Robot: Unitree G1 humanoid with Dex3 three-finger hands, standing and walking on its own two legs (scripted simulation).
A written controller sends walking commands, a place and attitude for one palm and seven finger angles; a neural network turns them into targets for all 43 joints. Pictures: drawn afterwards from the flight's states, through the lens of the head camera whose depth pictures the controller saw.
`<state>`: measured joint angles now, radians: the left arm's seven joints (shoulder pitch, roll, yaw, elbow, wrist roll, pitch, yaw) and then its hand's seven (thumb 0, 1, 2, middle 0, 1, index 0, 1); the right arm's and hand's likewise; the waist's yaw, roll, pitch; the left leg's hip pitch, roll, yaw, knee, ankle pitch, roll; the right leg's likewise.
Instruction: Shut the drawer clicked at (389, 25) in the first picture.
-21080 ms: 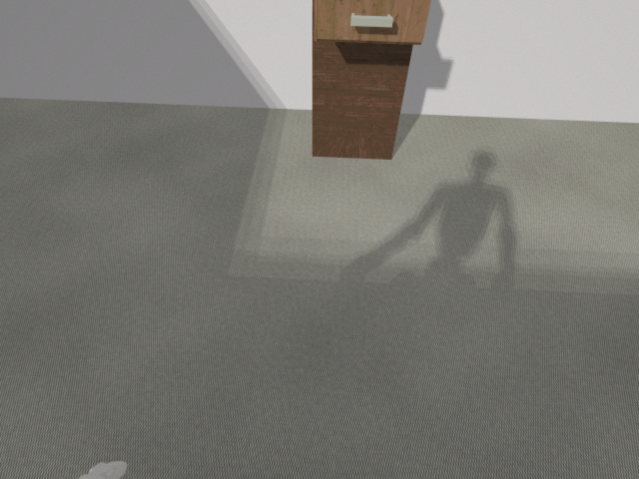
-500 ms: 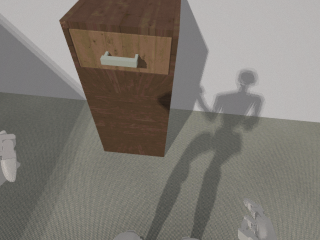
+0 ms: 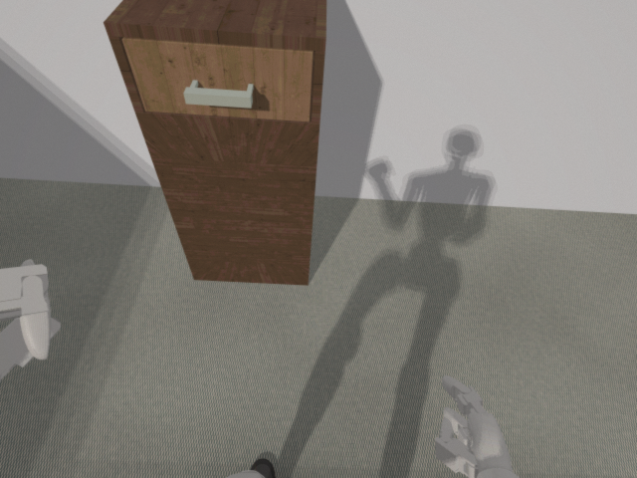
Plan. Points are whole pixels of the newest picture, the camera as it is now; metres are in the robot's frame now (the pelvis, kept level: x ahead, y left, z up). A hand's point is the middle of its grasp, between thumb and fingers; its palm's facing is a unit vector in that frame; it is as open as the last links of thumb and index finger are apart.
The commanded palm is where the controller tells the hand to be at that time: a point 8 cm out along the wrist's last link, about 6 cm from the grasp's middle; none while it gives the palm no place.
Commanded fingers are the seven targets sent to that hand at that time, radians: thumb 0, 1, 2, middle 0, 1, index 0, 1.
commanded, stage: step back with the hand held close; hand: left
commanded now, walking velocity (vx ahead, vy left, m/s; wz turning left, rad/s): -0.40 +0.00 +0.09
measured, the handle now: (220, 92) +0.80 +0.28 +0.03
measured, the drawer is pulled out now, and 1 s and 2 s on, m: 0.00 0.00 0.00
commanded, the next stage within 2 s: stop stepping back and stand still in 0.02 s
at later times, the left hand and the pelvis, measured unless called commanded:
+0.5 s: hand out of the picture +0.06 +0.24 +0.18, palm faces +0.42 -0.81 -0.41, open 3.3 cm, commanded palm +0.02 +0.27 +0.18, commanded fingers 0.00 0.90 0.90 -1.40 -1.60 -1.40 -1.60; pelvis -0.11 +0.00 +0.01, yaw -1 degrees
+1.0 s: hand out of the picture +0.03 +0.27 +0.17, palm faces +0.46 -0.79 -0.41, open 3.3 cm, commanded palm -0.03 +0.31 +0.18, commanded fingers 0.00 0.90 0.90 -1.40 -1.60 -1.40 -1.60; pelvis -0.15 +0.02 +0.00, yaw +3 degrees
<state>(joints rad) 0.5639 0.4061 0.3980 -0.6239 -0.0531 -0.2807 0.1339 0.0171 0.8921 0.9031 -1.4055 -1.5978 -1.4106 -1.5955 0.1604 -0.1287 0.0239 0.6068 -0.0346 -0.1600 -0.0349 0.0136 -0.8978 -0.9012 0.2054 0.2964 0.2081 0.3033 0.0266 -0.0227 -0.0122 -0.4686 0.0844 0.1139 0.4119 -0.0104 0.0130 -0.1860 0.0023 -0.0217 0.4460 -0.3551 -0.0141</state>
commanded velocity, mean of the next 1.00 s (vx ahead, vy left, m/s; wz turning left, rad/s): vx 0.10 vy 0.01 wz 0.01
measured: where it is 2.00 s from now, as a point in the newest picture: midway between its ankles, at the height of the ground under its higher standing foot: outside the picture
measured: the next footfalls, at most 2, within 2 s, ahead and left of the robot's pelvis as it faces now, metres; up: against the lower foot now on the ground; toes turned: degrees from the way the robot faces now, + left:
left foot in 0.18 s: +0.04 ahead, +0.09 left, +0.00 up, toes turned +0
left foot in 0.56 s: -0.08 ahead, +0.14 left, +0.00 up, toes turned +6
